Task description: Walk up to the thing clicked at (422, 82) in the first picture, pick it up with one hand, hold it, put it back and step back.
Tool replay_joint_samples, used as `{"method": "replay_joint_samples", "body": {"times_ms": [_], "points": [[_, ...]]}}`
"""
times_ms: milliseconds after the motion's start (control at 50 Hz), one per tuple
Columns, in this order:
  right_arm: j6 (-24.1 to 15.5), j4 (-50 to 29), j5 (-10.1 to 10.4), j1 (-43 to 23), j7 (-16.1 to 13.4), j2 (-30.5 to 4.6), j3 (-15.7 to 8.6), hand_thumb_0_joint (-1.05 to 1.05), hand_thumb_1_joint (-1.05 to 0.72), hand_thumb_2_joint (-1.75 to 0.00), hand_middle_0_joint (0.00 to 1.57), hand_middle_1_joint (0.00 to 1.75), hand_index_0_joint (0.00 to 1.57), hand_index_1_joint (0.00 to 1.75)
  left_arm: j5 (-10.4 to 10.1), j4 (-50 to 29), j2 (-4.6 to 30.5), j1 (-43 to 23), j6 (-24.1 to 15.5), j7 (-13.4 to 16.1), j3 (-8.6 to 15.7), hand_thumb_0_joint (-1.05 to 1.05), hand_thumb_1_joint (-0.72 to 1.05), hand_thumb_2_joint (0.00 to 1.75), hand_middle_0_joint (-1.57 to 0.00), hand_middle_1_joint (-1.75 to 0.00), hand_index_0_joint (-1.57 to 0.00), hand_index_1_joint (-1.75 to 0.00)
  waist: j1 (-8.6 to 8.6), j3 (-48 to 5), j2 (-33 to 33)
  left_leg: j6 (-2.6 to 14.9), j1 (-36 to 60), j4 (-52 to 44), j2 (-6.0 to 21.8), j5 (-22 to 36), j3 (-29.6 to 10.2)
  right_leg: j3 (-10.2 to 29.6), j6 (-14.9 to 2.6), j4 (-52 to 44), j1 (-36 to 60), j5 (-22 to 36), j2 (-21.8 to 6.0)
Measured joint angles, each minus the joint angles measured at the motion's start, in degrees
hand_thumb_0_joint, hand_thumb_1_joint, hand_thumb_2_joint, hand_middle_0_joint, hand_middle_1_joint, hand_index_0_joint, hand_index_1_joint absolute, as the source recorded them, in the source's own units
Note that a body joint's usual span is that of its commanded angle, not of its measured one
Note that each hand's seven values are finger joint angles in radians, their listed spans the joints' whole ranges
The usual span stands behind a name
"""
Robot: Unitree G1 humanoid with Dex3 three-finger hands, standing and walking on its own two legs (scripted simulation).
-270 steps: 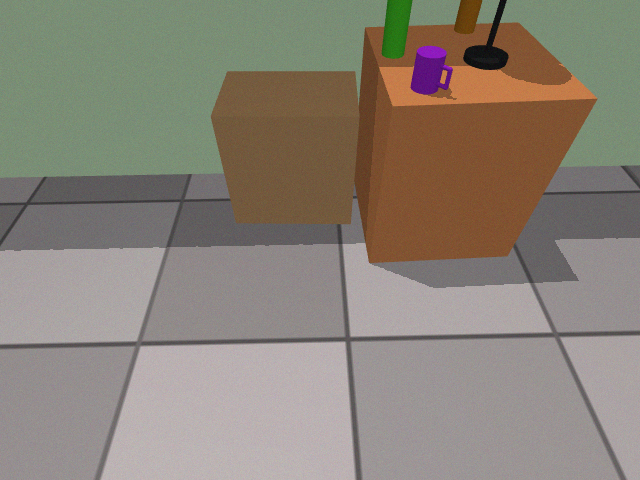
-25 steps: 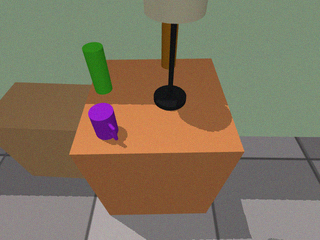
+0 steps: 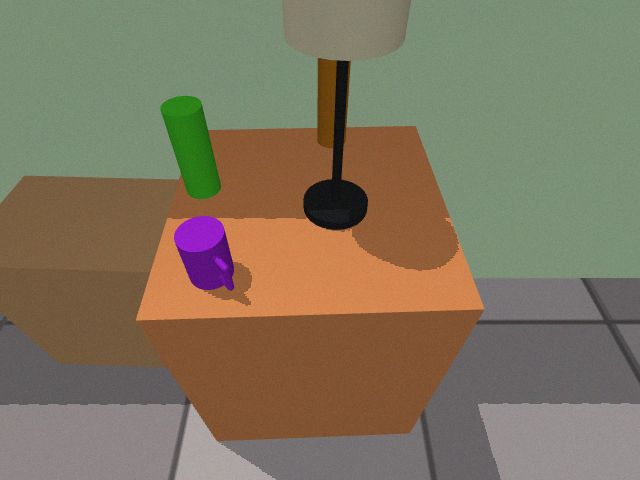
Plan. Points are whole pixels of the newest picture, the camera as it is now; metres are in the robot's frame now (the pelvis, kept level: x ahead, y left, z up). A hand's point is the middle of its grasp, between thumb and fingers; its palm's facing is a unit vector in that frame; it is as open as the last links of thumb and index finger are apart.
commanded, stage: walk up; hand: left
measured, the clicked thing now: (211, 259) +0.47 +0.19 -0.03
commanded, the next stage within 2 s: stand in 0.06 s
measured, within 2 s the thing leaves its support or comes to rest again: neither
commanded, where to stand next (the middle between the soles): +0.08 -0.01 m, yaw +0 degrees
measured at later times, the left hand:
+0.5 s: hand out of the picture +0.07 +0.25 -0.15, palm faces -0.03 -0.94 -0.34, open 7.4 cm
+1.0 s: hand out of the picture +0.06 +0.25 -0.15, palm faces -0.03 -0.94 -0.34, open 7.4 cm
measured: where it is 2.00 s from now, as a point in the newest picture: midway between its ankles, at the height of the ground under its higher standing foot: outside the picture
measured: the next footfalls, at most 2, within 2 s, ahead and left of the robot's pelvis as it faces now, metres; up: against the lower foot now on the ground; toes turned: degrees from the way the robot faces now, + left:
none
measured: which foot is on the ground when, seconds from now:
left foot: down 0.00-1.00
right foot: down 0.00-1.00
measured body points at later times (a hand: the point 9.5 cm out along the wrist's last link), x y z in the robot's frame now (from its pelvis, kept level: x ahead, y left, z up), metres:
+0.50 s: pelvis -0.02 +0.00 +0.00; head -0.01 -0.01 +0.45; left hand +0.07 +0.30 -0.13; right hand +0.07 -0.30 -0.13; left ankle -0.01 +0.13 -0.74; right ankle +0.00 -0.14 -0.74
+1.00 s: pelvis -0.01 -0.01 +0.00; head +0.00 +0.00 +0.45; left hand +0.06 +0.29 -0.13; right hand +0.06 -0.31 -0.13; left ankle -0.01 +0.13 -0.74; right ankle +0.00 -0.14 -0.74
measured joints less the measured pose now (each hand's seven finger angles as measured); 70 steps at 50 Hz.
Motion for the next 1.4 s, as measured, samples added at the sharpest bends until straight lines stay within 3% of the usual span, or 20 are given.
{"method": "replay_joint_samples", "body": {"times_ms": [460, 1400], "points": [[0.73, 1.58, 0.13, -1.40, 0.39, 0.50, 0.38, 0.01, -0.90, -0.90, 0.21, 0.30, 0.20, 0.30, -0.16, 1.20, -0.06, 0.02, -0.46, 0.39, -0.97, 0.01, 0.91, 0.90, -0.20, -0.30, -0.20, -0.30, 0.06, 0.46, 0.46, -0.36, 0.85, -4.89, -0.02, 3.94, -0.22, -0.30, -0.08, -4.35, 0.71, 3.54, 0.03], [0.73, 1.06, 0.16, 0.14, 0.38, 0.36, 0.57, 0.01, -0.90, -0.90, 0.21, 0.30, 0.20, 0.30, -0.09, 0.57, 0.19, 1.33, -0.60, 0.48, -1.19, 0.01, 0.91, 0.90, -0.20, -0.30, -0.20, -0.30, 0.13, -0.08, 0.46, -0.66, 0.77, -4.80, 0.25, 3.22, -0.75, -0.86, -0.39, -4.20, 0.80, 2.62, 0.27]]}}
